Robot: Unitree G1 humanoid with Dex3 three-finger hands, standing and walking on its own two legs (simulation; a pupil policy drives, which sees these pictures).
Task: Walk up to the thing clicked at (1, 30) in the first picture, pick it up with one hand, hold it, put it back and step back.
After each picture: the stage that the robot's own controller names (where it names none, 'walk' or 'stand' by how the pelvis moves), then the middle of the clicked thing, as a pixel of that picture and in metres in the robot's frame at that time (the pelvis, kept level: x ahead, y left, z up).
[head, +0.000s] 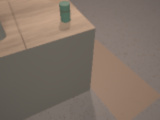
stand; out of the picture +0.75 +0.49 +0.06
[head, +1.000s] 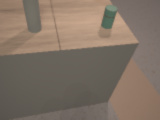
walk; (31, 7) +0.73 +0.25 +0.08
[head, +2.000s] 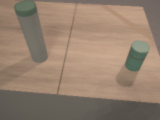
stand; (33, 35) +0.52 +0.22 +0.09
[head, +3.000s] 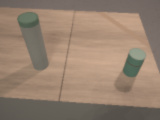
stand; (35, 44) +0.51 +0.21 +0.06
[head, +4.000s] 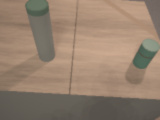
stand; (42, 34) +0.52 +0.16 +0.07
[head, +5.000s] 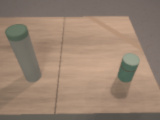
stand; (26, 56) +0.46 +0.23 +0.06
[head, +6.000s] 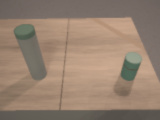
stand; (32, 55) +0.49 +0.22 +0.05
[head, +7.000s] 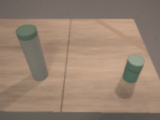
stand; (34, 56) +0.48 +0.21 +0.05
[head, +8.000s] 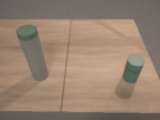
stand; (34, 56) +0.48 +0.21 +0.05
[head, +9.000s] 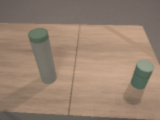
rise first; (44, 58) +0.48 +0.19 +0.06
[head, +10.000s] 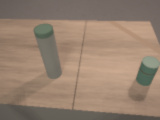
go down; (49, 54) +0.49 +0.18 +0.06
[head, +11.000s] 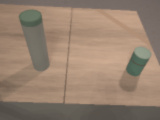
go down; (36, 44) +0.50 +0.17 +0.07
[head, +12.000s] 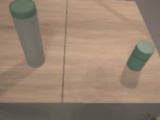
go down; (30, 38) +0.49 +0.16 +0.09
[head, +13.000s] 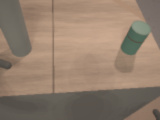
close in; (12, 23) +0.50 +0.18 +0.13
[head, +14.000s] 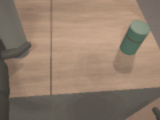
close; (8, 25) +0.49 +0.18 +0.13
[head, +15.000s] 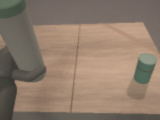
lift; (23, 45) +0.33 +0.16 +0.27
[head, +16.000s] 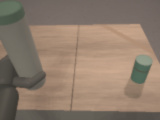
hold; (23, 52) +0.33 +0.17 +0.23
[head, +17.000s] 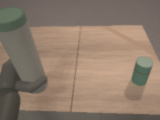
hold; (25, 57) +0.32 +0.16 +0.22
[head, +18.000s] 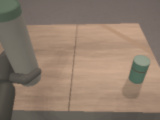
crouch; (19, 49) +0.35 +0.18 +0.23
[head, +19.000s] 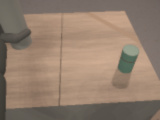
lower; (8, 9) +0.48 +0.19 +0.26
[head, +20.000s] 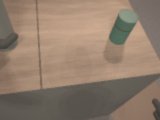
lower; out of the picture +0.52 +0.18 +0.14
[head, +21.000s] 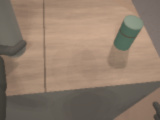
lower; (3, 22) +0.50 +0.17 +0.13
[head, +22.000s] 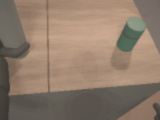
lower; (7, 24) +0.49 +0.17 +0.13
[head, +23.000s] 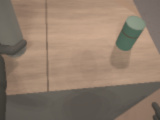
lower; (4, 21) +0.50 +0.18 +0.13
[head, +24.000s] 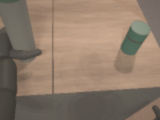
open; (19, 28) +0.48 +0.15 +0.12
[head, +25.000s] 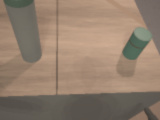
sink last; (26, 30) +0.48 +0.15 +0.12
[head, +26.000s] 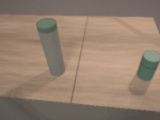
sink last; (52, 50) +0.49 +0.17 +0.08
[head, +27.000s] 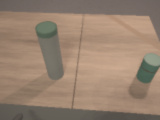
stand; (51, 54) +0.46 +0.15 +0.06
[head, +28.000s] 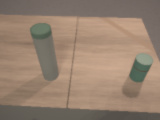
stand; (46, 55) +0.47 +0.16 +0.06
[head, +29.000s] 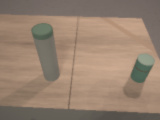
stand; (47, 55) +0.47 +0.16 +0.06
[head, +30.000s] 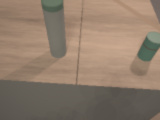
walk; (56, 30) +0.53 +0.12 +0.08
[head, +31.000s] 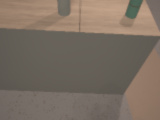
walk; out of the picture +0.83 +0.10 +0.07
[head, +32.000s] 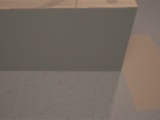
stand; out of the picture +1.18 +0.19 +0.08
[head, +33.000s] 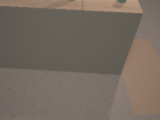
stand; out of the picture +1.18 +0.12 +0.06
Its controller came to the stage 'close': yes
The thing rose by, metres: 0.19
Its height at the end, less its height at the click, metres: +0.00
